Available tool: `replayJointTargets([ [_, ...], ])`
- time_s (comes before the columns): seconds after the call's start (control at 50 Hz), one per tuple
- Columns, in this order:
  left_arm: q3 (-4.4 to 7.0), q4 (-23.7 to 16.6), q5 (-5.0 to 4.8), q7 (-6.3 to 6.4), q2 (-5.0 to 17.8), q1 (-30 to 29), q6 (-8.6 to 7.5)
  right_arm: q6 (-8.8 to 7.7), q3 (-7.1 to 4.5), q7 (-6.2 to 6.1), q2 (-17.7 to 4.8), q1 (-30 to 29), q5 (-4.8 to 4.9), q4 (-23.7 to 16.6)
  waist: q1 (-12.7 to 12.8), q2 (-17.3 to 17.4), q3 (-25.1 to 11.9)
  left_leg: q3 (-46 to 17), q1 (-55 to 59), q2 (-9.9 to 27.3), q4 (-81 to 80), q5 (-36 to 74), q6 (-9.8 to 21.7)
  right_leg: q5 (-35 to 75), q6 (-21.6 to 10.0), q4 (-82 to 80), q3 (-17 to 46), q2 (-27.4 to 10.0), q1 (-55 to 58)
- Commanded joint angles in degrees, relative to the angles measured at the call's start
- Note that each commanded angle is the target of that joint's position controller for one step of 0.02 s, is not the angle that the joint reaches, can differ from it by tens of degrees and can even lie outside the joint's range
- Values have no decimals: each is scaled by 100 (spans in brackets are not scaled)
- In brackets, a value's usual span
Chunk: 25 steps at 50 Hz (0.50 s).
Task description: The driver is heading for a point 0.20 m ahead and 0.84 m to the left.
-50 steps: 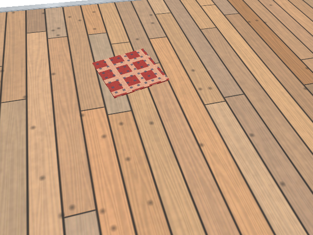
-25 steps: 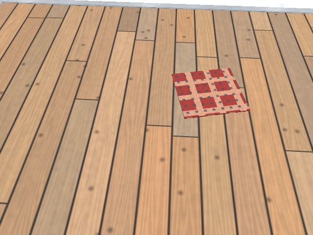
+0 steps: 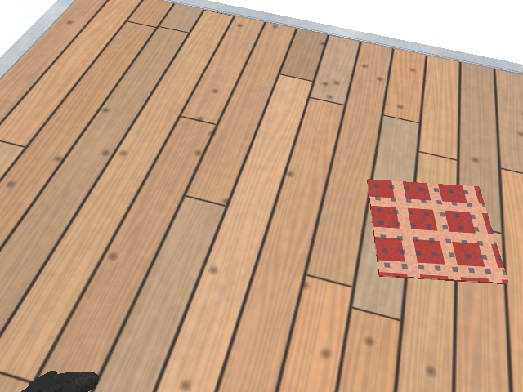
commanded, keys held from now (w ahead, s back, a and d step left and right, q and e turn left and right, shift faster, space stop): w+q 1.00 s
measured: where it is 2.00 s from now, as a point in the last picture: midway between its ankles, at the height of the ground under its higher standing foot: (158, 294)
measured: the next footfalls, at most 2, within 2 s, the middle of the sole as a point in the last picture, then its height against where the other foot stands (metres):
right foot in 0.22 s outside the picture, level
left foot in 0.74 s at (168, 369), level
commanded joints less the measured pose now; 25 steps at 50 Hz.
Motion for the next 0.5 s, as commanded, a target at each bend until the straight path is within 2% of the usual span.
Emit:
replayJointTargets([
  [0.02,37,-412,-23,-30,238,-467,-58,-76,-288,-110,-1046,-138,29,-335,31,670,-207,-998,-296,1097,-708,582,800,989,117,-1127,-137,299,424],
  [0.08,32,-540,-94,-114,278,-906,-129,-43,-308,-132,-1098,128,73,-181,-134,690,-121,-1236,-259,1193,-530,264,724,1266,61,-1754,-97,471,747],
  [0.12,78,-569,-108,-162,399,-933,-170,-4,-298,-150,-1038,209,93,-116,-107,740,-139,-1542,55,1309,-200,170,666,1089,-45,-2035,34,500,828],
  [0.18,175,-484,-121,-165,565,-488,-228,67,-321,-167,-1027,116,80,-102,154,994,-223,-1911,315,1401,334,560,522,316,-288,-2202,-9,544,1380],
  [0.2,249,-348,-98,-129,652,23,-250,84,-280,-156,-904,46,70,-131,424,978,-450,-1828,237,1187,780,886,391,328,-429,-2433,-143,581,2102],
  [0.22,332,-258,-12,-89,867,750,-279,77,-167,-123,-603,28,15,-208,765,700,-1131,-1518,-184,860,1994,737,191,248,-728,-2317,294,27,3417],
  [0.24,435,-178,91,-50,1335,1484,-252,51,-54,-129,-230,616,45,-325,702,-597,-2075,-754,-1828,93,3963,-1056,-246,-439,-1420,-2471,2258,-1271,5509],
  [0.26,435,-29,-25,-121,1240,1686,-190,-1,-43,-137,-456,947,184,-387,585,-1771,-2260,-573,-3176,116,5173,-2474,-395,-2043,-1896,-3180,4348,-1957,5976],
  [0.28,302,-135,-89,-103,708,1372,-163,17,-173,-142,-975,523,218,-282,708,-881,-1427,-667,-3545,474,5643,-1976,-460,-2729,-1678,-3395,3794,-1758,5305],
  [0.3,237,-163,-71,-68,504,1097,-109,51,-216,-140,-1110,-15,145,-364,731,-390,-848,-410,-3483,682,5619,-1501,-479,-2254,-1446,-3425,2812,-1517,4558],
  [0.32,192,-135,-32,-56,407,868,-83,63,-222,-132,-1031,-284,72,-427,627,-155,-464,-328,-3290,852,5374,-1167,-489,-1488,-1359,-3543,2112,-1250,3870],
  [0.34,154,-86,1,-39,296,754,-87,79,-237,-107,-927,-367,51,-452,513,-217,-276,-336,-3092,1018,5092,-937,-473,-921,-1288,-3666,1582,-1035,3471],
  [0.38,156,9,-13,-25,263,736,-140,137,-201,-62,-661,-282,104,-448,417,-411,-233,-179,-2793,1143,4824,-731,-472,-299,-1271,-3912,887,-842,3143],
  [0.42,202,132,-51,-25,384,811,-188,176,-160,-49,-502,-439,87,-542,411,-295,-164,-126,-2978,1202,4532,-519,-511,263,-1375,-4061,460,-884,3138],
  [0.46,247,230,-49,-16,519,879,-186,170,-133,-28,-445,-637,64,-629,438,-179,-147,-106,-3184,1232,4056,-111,-565,767,-1437,-4125,96,-926,3303],
  [0.5,262,287,-49,-5,598,867,-152,132,-111,36,-413,-837,72,-661,491,-133,-130,11,-3129,1220,3411,492,-566,1087,-1366,-4155,-349,-835,3414],
])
